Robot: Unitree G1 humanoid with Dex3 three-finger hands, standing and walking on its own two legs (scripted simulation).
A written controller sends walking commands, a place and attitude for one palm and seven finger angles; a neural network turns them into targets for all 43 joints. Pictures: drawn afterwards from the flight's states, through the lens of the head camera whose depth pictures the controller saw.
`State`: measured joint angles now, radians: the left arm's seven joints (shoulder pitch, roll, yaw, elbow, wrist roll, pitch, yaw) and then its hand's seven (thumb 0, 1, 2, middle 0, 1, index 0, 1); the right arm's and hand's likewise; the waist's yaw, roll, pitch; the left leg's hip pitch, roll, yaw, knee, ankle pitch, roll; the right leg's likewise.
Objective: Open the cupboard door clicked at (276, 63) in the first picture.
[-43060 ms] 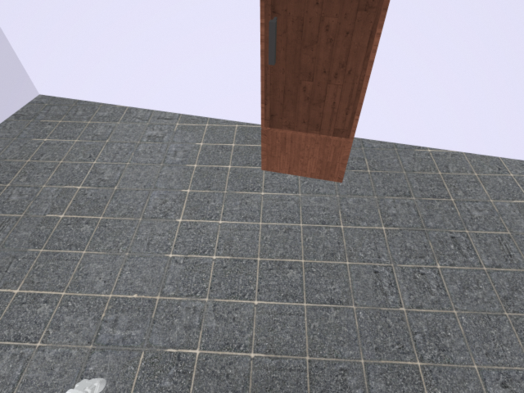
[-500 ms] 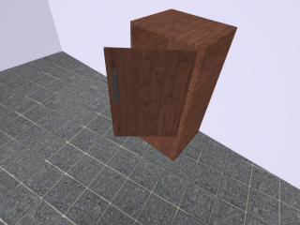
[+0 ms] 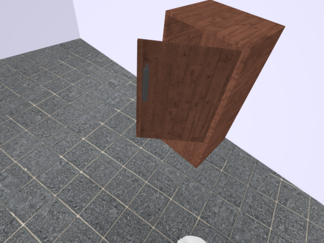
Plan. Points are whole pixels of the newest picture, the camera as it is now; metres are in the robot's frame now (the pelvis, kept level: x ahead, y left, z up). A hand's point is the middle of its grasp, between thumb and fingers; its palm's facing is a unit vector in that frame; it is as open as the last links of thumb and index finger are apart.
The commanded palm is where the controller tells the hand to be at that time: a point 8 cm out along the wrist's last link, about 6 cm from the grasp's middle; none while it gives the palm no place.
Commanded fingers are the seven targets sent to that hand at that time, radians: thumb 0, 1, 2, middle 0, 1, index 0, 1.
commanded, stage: shuffle to correct the standing spot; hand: left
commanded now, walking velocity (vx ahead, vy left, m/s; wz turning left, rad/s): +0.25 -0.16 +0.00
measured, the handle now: (145, 82) +0.75 +0.09 -0.03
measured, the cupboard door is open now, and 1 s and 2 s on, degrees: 42 42 42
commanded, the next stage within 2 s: come to a stop and stand still in 0.54 s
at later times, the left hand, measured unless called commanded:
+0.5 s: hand out of the picture +0.17 +0.09 -0.17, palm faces +0.05 -0.98 -0.21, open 7.2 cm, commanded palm none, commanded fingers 0.00 0.90 0.90 -0.20 -0.30 -0.20 -0.30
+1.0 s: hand (148, 223) +0.23 +0.03 -0.18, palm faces +0.08 -0.97 -0.22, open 7.3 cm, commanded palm none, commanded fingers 0.00 0.90 0.90 -0.20 -0.30 -0.20 -0.30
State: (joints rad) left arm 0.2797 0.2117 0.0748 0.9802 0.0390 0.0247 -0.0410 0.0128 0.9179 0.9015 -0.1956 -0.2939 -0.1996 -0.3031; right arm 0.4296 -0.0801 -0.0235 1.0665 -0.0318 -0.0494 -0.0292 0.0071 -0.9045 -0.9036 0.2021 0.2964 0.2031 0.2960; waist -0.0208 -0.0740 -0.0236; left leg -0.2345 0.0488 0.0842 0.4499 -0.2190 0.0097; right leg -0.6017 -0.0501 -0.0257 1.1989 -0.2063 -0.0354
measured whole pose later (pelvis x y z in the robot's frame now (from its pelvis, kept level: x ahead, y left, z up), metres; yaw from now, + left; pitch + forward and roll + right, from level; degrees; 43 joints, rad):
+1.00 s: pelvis +0.22 -0.14 -0.01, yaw +2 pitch +0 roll +2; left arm 0.26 0.15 0.03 1.03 0.03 0.00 0.03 0.02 0.93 0.90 -0.20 -0.29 -0.20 -0.30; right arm 0.17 -0.17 -0.05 1.03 -0.01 0.04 -0.03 0.00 -0.92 -0.90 0.20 0.30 0.20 0.30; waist 0.02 0.00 0.07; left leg -0.30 0.02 0.07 0.69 -0.44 -0.03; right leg -0.28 -0.07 -0.08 0.59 -0.30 -0.02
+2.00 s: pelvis +0.16 -0.13 -0.01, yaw +2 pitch -1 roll -1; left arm 0.33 0.11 -0.02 1.10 0.02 -0.02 0.04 0.01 0.91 0.90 -0.20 -0.29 -0.20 -0.30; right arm 0.33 -0.14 -0.01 1.08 -0.02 0.00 -0.01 0.01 -0.91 -0.90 0.20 0.30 0.20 0.30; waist -0.03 0.03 0.04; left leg -0.33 0.03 0.06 0.55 -0.21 0.03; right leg -0.18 0.01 -0.05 0.50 -0.31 -0.01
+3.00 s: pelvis +0.13 -0.15 -0.11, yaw +3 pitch +14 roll -3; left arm 0.39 0.25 0.24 0.10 -0.31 -0.50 -0.37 0.02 0.49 0.73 -0.23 -0.56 -0.23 -0.57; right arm 0.15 -0.25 -0.03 0.53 0.03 -0.22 -0.07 0.01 -0.90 -0.90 0.20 0.30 0.20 0.30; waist 0.04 0.00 -0.14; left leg -1.02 0.06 -0.04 1.23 -0.45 -0.01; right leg -0.84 0.02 -0.14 1.22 -0.62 -0.06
